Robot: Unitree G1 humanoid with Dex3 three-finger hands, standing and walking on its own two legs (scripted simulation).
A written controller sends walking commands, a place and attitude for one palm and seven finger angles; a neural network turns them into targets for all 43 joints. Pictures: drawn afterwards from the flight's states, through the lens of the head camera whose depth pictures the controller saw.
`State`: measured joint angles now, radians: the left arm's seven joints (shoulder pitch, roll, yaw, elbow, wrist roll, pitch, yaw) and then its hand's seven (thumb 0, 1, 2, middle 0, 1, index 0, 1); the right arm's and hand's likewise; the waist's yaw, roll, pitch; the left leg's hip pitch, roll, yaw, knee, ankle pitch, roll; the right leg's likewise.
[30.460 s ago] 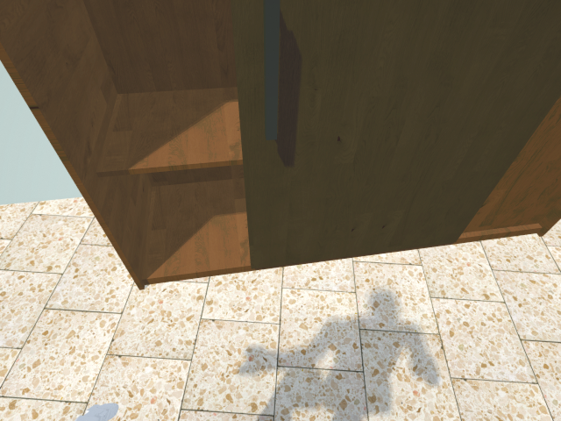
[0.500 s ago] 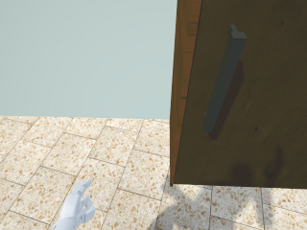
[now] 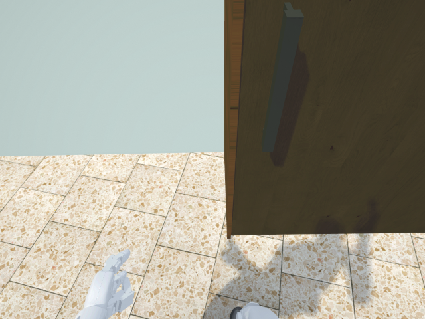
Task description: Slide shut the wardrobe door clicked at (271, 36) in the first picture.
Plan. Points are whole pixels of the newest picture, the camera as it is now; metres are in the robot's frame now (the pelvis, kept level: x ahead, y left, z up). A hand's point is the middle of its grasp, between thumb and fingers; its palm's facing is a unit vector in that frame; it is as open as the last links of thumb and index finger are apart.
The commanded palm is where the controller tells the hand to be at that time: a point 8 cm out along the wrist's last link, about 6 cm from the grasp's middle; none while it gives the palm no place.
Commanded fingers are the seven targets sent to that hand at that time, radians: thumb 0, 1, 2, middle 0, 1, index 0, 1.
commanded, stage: step back with the hand held close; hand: right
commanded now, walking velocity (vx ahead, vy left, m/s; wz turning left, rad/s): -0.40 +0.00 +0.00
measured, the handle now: (275, 89) +0.53 -0.12 +0.14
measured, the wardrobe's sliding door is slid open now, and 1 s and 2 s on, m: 0.00 0.00 0.00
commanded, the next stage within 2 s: stop stepping back and stand still in 0.28 s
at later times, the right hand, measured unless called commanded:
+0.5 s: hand out of the picture +0.13 -0.28 +0.19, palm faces +0.39 +0.83 -0.40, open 7.4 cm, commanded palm +0.07 -0.32 +0.19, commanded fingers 0.00 -0.90 -0.90 0.20 0.30 0.20 0.30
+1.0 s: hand out of the picture +0.08 -0.28 +0.19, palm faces +0.33 +0.84 -0.43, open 7.4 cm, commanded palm +0.04 -0.33 +0.19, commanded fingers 0.00 -0.90 -0.90 0.20 0.30 0.20 0.30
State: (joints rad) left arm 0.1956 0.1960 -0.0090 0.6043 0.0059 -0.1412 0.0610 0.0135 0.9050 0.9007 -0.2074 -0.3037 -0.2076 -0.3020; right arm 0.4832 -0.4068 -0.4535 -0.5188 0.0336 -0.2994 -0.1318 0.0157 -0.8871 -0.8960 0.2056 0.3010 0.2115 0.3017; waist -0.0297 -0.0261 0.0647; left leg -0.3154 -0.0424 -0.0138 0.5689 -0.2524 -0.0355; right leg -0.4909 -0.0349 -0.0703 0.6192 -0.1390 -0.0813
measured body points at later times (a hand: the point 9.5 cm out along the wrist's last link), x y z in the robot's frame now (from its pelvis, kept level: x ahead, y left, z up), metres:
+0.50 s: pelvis -0.08 -0.02 +0.02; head -0.05 -0.07 +0.46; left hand +0.07 +0.21 -0.05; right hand +0.10 -0.32 +0.21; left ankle -0.13 +0.13 -0.68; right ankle +0.03 -0.09 -0.72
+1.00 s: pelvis -0.13 -0.05 +0.01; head -0.14 -0.07 +0.46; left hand -0.01 +0.20 -0.06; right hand +0.06 -0.33 +0.21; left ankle -0.14 +0.06 -0.72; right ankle -0.04 -0.10 -0.71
